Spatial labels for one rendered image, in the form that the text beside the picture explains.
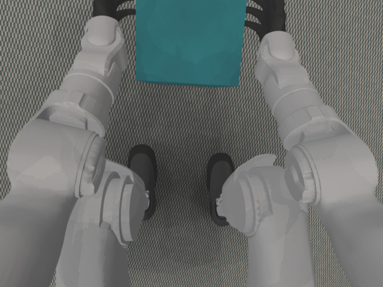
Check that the right robot forearm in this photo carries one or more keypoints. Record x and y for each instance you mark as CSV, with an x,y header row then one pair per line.
x,y
293,100

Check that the left robot upper arm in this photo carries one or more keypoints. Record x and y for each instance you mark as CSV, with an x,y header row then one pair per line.
x,y
52,165

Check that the left robot forearm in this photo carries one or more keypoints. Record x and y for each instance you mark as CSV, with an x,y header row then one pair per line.
x,y
89,89

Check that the right robot upper arm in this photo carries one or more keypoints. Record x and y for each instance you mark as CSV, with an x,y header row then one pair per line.
x,y
337,177

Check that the right robot foot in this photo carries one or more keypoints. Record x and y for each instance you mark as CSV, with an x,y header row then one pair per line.
x,y
220,167

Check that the carton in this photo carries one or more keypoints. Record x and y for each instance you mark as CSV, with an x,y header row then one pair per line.
x,y
189,42

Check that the robot left hand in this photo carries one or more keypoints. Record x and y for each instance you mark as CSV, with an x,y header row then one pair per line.
x,y
109,8

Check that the robot right hand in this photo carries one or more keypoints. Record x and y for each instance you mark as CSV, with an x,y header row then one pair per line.
x,y
272,18

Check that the robot left shin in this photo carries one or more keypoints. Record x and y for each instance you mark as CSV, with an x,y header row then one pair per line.
x,y
138,182

